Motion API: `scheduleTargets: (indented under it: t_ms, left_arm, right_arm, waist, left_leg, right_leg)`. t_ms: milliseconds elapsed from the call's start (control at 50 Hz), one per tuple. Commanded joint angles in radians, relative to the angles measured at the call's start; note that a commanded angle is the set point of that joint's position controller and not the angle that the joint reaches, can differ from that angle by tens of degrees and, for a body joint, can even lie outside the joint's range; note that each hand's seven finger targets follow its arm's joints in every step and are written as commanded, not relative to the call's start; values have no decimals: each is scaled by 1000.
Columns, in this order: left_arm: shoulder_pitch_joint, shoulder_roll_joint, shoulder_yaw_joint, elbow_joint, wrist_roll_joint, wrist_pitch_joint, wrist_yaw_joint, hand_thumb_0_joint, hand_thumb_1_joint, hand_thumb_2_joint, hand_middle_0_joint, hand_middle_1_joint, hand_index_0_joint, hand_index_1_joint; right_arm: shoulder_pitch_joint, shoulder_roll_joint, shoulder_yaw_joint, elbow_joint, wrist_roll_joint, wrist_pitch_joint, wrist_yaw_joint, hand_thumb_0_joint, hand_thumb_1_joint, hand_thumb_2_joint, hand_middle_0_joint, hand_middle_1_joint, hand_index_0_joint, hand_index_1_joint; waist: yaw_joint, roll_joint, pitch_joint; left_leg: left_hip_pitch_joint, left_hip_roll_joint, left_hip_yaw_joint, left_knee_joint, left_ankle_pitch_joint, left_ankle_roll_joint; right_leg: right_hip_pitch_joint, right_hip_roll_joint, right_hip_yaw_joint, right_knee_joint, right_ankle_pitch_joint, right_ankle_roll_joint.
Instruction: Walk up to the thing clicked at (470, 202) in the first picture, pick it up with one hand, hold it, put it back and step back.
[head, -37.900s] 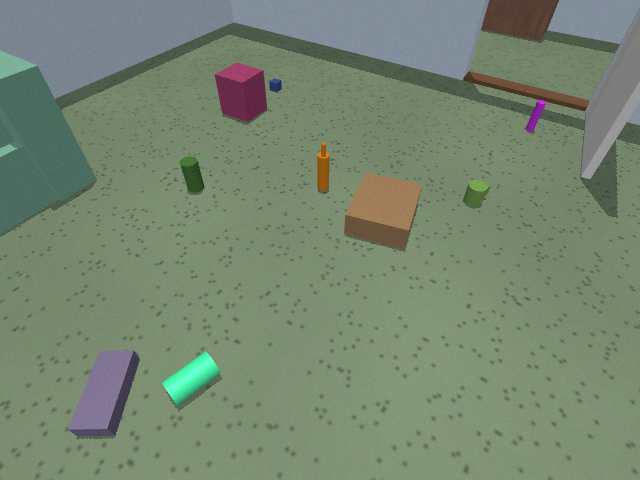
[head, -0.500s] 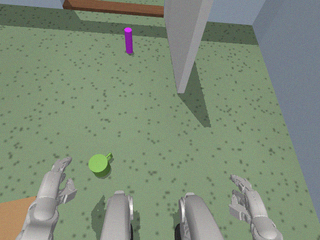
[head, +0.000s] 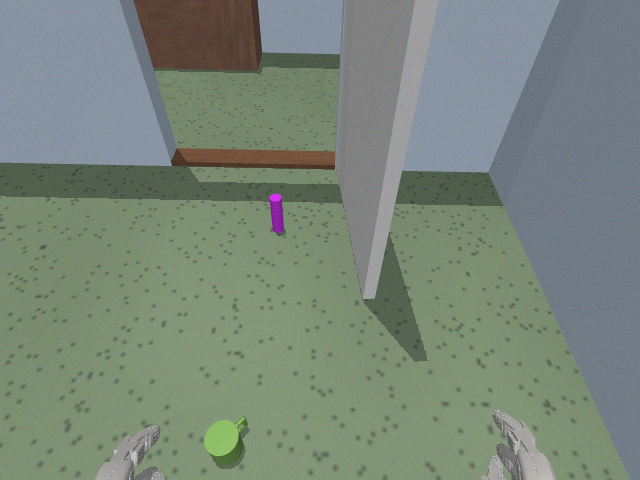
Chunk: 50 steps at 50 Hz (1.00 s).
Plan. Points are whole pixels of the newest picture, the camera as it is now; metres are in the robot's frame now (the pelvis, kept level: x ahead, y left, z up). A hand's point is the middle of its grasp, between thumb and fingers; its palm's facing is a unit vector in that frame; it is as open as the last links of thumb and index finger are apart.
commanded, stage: home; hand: left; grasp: from above
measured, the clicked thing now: (229, 437) +0.41 +0.22 -0.66
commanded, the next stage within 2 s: stand in 1.98 s
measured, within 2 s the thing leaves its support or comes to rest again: neither
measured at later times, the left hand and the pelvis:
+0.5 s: hand out of the picture +0.15 +0.17 -0.04, palm faces +0.07 -0.98 -0.20, open 7.4 cm; pelvis -0.01 -0.01 +0.00, yaw +1 degrees
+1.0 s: hand out of the picture +0.15 +0.18 -0.04, palm faces +0.05 -0.98 -0.20, open 7.4 cm; pelvis -0.01 +0.00 +0.00, yaw +0 degrees
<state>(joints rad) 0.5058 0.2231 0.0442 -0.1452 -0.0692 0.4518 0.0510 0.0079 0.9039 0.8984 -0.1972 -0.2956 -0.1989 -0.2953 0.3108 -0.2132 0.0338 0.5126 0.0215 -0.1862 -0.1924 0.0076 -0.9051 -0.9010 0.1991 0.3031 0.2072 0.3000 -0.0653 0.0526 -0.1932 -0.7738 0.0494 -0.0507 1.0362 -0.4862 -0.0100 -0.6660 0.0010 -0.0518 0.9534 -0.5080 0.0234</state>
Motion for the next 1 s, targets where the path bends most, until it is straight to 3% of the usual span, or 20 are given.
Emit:
scheduleTargets:
  t_ms: [0, 60, 380, 480, 980]
  left_arm:
    - [3, 85, 41, -180, 15, -32, -12, 0, 897, 898, -200, -300, -200, -299]
    - [-11, 88, 45, -169, 19, -36, -21, 0, 899, 900, -200, -300, -200, -300]
    - [-36, 103, 50, -173, 27, -53, -25, 0, 898, 899, -200, -299, -200, -299]
    - [-18, 101, 51, -172, 26, -56, -21, 0, 898, 899, -200, -299, -200, -299]
    - [-38, 101, 46, -163, 20, -52, -28, 0, 900, 900, -200, -299, -200, -299]
  right_arm:
    - [-67, -119, -48, -155, -9, -69, -4, 0, -901, -900, 200, 300, 200, 300]
    - [-66, -129, -54, -153, -12, -77, -1, 0, -900, -900, 200, 300, 200, 300]
    - [-100, -129, -47, -144, -21, -100, 2, 0, -900, -900, 200, 300, 200, 300]
    - [-95, -125, -48, -140, -21, -101, -1, 0, -900, -900, 200, 300, 200, 300]
    - [-96, -133, -53, -133, -16, -109, 0, 0, -900, -900, 200, 300, 200, 300]
  waist:
    - [12, 1, -46]
    - [8, -6, -46]
    - [23, 2, -41]
    - [27, -18, -66]
    - [22, 19, -20]
  left_leg:
    - [184, -38, 7, -177, 267, 19]
    - [207, -36, 7, -179, 289, 18]
    - [206, -45, 21, -188, 197, 22]
    - [209, -45, 20, -171, 249, 24]
    - [198, -34, 6, -209, 156, 17]
  right_leg:
    - [40, 34, -33, -153, 258, -26]
    - [40, 32, -33, -146, 275, -26]
    - [54, 21, -17, -174, 208, -19]
    - [69, 20, -14, -167, 260, -15]
    - [31, 28, -22, -160, 157, -24]
